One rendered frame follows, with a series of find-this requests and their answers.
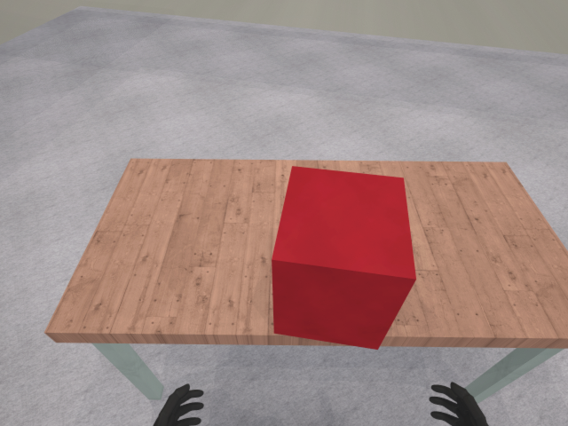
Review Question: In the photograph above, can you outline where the carton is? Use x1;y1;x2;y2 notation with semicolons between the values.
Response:
272;166;416;350

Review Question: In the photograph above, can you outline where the robot right hand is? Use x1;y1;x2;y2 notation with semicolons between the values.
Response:
429;382;489;426

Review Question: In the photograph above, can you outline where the table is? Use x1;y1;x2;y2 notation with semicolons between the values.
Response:
44;158;568;404

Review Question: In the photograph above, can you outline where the robot left hand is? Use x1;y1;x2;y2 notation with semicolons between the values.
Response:
154;383;204;426

